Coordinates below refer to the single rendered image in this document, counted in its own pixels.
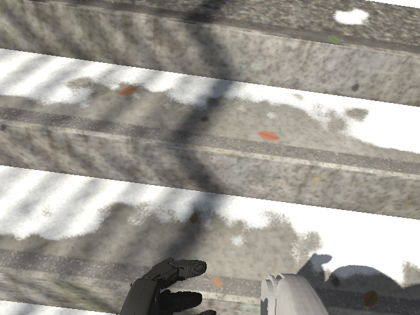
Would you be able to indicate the right robot thigh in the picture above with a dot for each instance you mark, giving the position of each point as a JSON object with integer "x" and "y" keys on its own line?
{"x": 290, "y": 294}

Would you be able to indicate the left robot hand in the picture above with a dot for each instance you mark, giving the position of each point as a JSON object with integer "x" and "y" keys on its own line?
{"x": 144, "y": 297}

